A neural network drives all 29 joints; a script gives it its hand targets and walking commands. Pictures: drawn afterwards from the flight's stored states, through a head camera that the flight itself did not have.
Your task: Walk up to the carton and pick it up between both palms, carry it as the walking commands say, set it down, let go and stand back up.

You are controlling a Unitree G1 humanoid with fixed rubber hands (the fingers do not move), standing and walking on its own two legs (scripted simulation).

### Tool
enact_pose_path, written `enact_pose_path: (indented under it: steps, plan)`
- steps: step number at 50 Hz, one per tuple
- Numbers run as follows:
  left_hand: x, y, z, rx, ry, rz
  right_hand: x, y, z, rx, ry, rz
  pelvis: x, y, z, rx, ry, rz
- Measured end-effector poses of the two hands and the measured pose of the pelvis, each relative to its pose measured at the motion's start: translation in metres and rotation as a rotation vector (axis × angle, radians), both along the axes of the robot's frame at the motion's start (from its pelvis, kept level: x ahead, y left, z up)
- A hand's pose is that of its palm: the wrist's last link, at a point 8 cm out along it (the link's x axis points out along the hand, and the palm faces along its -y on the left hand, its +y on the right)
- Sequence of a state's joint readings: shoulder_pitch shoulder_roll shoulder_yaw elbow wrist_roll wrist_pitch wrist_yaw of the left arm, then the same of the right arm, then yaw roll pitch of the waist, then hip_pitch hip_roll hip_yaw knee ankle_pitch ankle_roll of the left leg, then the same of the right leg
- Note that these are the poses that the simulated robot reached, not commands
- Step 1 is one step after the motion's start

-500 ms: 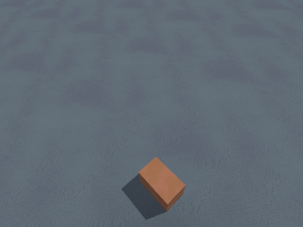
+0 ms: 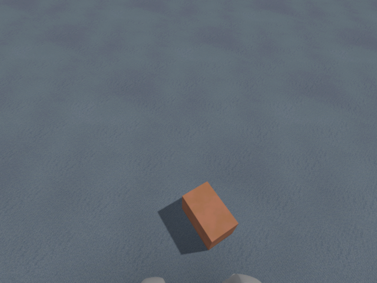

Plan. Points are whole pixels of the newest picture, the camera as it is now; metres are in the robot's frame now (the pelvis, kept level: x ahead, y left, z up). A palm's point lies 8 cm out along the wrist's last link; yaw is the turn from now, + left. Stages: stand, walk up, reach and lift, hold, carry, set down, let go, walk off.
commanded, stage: walk up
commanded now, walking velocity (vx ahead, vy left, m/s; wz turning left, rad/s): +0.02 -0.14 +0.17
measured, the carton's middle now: (207, 215) +0.47 -0.08 -0.67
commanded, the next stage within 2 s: none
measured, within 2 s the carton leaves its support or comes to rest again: neither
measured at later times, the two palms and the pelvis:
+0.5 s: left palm out of the picture +0.02 +0.15 -0.10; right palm (370, 279) +0.14 -0.37 -0.11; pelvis +0.03 -0.11 +0.02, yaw +10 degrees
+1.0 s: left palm out of the picture +0.06 +0.01 -0.10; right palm out of the picture +0.26 -0.50 -0.12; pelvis +0.09 -0.26 +0.01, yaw +21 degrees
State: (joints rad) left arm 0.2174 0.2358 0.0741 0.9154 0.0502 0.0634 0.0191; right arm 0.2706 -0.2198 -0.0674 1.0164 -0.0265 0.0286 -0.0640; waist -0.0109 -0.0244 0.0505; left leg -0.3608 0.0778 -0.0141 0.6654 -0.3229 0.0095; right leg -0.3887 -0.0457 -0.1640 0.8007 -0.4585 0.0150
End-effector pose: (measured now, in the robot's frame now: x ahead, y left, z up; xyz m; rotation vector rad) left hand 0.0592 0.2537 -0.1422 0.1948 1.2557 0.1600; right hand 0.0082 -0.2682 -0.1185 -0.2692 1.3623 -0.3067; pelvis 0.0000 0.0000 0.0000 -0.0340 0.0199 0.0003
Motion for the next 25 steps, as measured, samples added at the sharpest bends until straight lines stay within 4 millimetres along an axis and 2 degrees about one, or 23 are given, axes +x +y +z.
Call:
enact_pose_path:
  steps: [3,6,10,13,16,20,25]
  plan:
    - [0.008,-0.012,0.007,-0.013,-0.007,-0.012,-0.022,-0.007,0.012,-0.006,0.058,-0.02,0.001,-0.011,0.01,0.008,0.006,0.007]
    - [0.018,-0.027,0.021,-0.022,-0.031,-0.025,-0.034,-0.019,0.021,0.003,0.092,-0.022,0.003,-0.024,0.02,-0.007,0.014,0.02]
    - [0.031,-0.045,0.035,0.002,-0.071,-0.031,-0.033,-0.048,0.017,0.017,0.106,-0.01,0.004,-0.047,0.022,-0.012,0.025,0.032]
    - [0.033,-0.059,0.037,0.045,-0.102,-0.023,-0.023,-0.076,0.003,0.033,0.096,0.016,0.006,-0.07,0.013,0.016,0.027,0.031]
    - [0.018,-0.073,0.047,0.064,-0.09,0.009,0.006,-0.09,0.001,0.053,0.063,0.063,0.009,-0.085,0.018,0.025,0.026,0.054]
    - [-0.003,-0.087,0.053,0.075,-0.069,0.078,0.06,-0.103,0.006,0.058,0.005,0.148,0.016,-0.1,0.024,0.04,0.026,0.105]
    - [-0.034,-0.107,0.039,0.053,-0.012,0.179,0.133,-0.103,0.009,0.061,-0.082,0.261,0.03,-0.114,0.019,0.02,0.022,0.171]
